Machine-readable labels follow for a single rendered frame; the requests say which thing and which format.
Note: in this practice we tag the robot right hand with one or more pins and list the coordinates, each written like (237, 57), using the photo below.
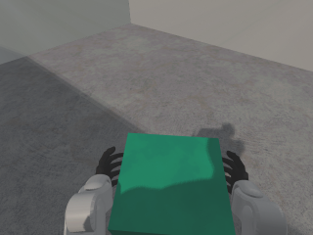
(237, 170)

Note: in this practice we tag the robot left hand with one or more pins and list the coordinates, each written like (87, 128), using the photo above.
(105, 167)

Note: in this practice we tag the carton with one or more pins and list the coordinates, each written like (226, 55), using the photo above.
(171, 185)

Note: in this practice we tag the robot right forearm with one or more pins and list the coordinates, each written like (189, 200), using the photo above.
(258, 215)

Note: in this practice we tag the robot left forearm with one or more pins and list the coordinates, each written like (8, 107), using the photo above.
(86, 210)

